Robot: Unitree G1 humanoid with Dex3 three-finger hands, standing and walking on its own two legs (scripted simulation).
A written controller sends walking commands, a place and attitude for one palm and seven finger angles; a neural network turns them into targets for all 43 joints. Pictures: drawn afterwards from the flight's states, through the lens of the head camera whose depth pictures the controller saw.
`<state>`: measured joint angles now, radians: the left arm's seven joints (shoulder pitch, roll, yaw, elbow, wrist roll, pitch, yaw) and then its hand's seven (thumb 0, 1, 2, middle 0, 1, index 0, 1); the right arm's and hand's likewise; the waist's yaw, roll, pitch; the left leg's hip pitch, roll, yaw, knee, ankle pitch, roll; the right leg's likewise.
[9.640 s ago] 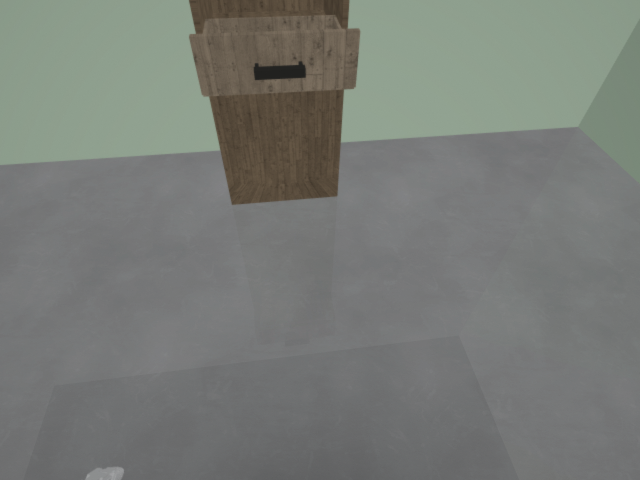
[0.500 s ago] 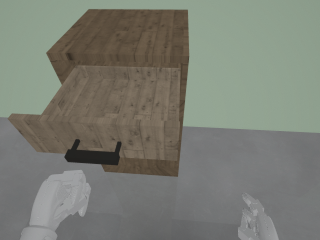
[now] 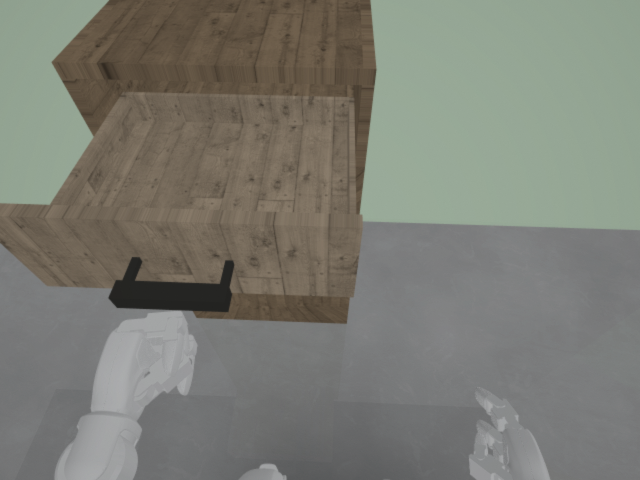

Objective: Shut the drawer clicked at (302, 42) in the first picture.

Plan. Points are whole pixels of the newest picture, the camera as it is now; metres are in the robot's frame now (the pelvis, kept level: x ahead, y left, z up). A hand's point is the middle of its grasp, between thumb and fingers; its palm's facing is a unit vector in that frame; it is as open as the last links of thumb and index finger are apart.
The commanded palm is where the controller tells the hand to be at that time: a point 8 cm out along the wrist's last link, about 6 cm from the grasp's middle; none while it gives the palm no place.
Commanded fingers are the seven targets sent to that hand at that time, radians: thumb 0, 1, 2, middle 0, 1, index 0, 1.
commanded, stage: bring the fist close to the handle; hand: left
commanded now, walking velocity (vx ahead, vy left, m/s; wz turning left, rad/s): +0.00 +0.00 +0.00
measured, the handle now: (177, 281) +0.35 +0.20 +0.05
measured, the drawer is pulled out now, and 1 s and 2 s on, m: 0.29 0.28 0.16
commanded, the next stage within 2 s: push the drawer shut in 0.50 s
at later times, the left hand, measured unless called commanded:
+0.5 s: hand (189, 360) +0.25 +0.16 +0.05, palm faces -0.01 -1.00 -0.06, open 3.3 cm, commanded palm +0.22 +0.22 +0.05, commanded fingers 0.00 0.90 0.90 -1.40 -1.60 -1.40 -1.60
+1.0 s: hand (194, 335) +0.28 +0.16 +0.05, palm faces -0.01 -1.00 -0.06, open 3.1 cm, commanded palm +0.27 +0.21 +0.05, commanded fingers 0.00 0.90 0.90 -1.40 -1.60 -1.40 -1.60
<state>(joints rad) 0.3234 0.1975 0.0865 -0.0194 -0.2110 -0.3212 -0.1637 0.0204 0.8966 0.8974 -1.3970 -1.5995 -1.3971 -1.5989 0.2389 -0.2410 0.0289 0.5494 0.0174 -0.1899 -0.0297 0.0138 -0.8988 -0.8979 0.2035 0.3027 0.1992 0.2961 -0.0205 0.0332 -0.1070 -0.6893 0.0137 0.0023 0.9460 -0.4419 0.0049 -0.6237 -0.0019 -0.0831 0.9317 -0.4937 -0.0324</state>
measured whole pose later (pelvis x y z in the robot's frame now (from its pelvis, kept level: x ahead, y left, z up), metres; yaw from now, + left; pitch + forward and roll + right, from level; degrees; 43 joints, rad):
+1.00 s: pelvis -0.01 +0.00 -0.01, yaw +0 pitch +12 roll -1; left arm 0.12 0.22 0.10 0.16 -0.21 -0.34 -0.15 0.00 0.88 0.93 -1.40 -1.60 -1.40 -1.60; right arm 0.24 -0.26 0.02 0.56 0.03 -0.11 -0.04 0.01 -0.90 -0.90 0.20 0.30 0.20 0.30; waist -0.02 0.04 -0.12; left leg -0.77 0.02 -0.01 1.00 -0.45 0.00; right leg -0.69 0.00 -0.09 0.98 -0.50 -0.04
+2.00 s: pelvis -0.02 +0.01 -0.01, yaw -1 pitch +15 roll -1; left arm -0.50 0.28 0.20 0.81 -0.14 -0.42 -0.11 0.00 0.83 0.93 -1.40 -1.60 -1.40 -1.60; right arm 0.30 -0.25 0.02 0.65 0.02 -0.02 -0.02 0.01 -0.90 -0.90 0.20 0.30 0.20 0.30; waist -0.08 0.02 -0.11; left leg -0.83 0.02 0.01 0.99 -0.42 0.02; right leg -0.76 0.00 -0.07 0.97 -0.46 -0.02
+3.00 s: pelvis -0.02 +0.01 -0.02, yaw -3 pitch +23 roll -3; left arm -0.97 0.52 0.39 1.24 -0.03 -0.40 -0.15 0.03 0.80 0.91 -1.40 -1.60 -1.40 -1.60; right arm 0.40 -0.27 0.04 0.65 -0.03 0.06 0.01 0.00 -0.90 -0.90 0.20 0.30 0.20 0.30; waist -0.21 0.04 -0.11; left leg -1.03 0.05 0.00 1.08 -0.45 0.02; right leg -0.95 0.04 -0.08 1.01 -0.46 -0.02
